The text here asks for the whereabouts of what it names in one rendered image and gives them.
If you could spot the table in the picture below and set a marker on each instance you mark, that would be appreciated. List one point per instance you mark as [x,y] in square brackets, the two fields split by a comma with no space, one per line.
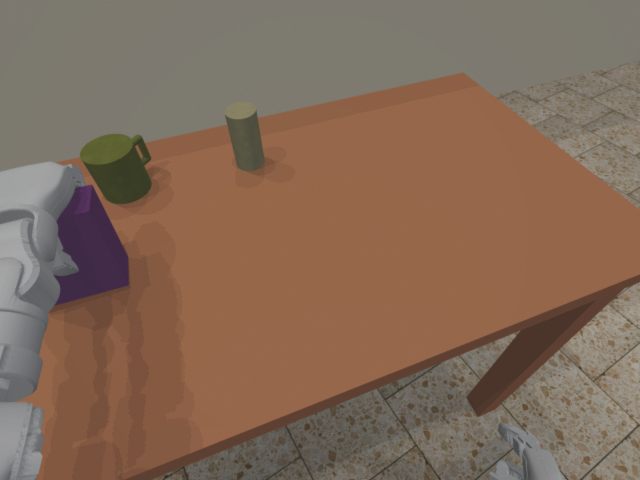
[384,234]

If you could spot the robot left hand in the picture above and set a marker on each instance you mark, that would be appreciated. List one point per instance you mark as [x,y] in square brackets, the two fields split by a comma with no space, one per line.
[49,186]

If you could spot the robot left upper arm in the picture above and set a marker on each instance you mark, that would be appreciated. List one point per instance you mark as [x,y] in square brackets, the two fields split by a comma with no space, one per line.
[21,440]

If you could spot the left robot forearm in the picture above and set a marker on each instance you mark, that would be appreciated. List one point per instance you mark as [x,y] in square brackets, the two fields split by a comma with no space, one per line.
[28,291]

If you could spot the robot right hand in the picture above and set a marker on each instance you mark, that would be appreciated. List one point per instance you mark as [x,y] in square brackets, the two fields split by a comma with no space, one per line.
[538,464]

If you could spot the sponge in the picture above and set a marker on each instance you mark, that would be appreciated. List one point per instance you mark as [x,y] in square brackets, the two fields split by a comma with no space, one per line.
[88,236]

